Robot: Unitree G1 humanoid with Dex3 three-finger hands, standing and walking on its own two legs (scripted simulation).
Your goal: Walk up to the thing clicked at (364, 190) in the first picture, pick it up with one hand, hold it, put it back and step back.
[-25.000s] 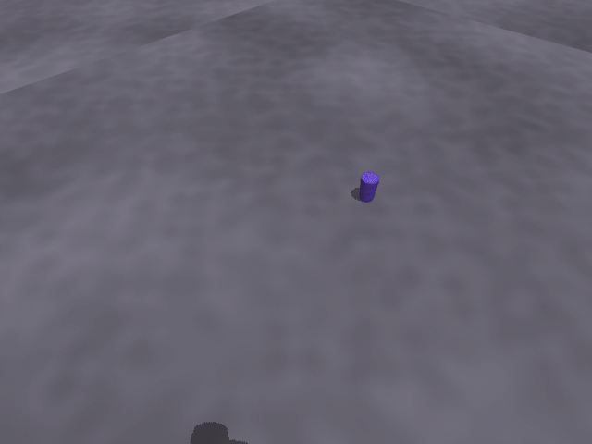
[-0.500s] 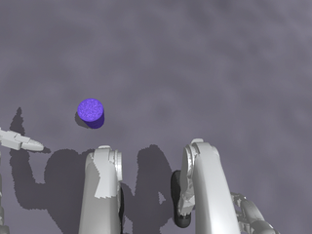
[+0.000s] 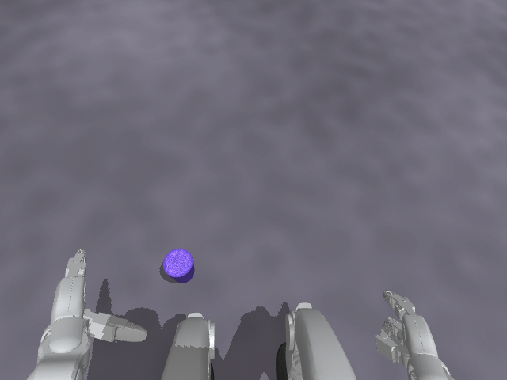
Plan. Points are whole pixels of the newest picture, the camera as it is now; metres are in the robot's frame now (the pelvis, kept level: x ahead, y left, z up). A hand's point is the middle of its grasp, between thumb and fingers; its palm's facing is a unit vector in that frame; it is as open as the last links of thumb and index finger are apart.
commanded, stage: home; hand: left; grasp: from the side
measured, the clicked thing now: (181, 267) +0.42 +0.20 -0.55
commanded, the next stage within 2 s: none
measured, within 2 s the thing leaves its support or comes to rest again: neither
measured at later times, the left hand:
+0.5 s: hand (90, 328) +0.21 +0.20 +0.05, palm faces +0.13 -0.94 -0.31, open 17.5 cm
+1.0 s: hand (96, 332) +0.21 +0.19 +0.05, palm faces +0.13 -0.95 -0.29, open 17.6 cm
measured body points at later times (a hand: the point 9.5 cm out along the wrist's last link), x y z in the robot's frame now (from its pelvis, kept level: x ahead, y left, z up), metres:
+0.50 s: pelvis +0.04 +0.01 +0.10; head +0.06 +0.01 +0.55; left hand +0.20 +0.25 +0.07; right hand +0.21 -0.22 +0.03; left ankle +0.03 +0.13 -0.58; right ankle +0.06 -0.13 -0.58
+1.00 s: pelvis +0.04 +0.00 +0.11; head +0.06 +0.00 +0.56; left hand +0.20 +0.24 +0.07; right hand +0.21 -0.23 +0.04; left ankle +0.03 +0.13 -0.58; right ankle +0.06 -0.13 -0.58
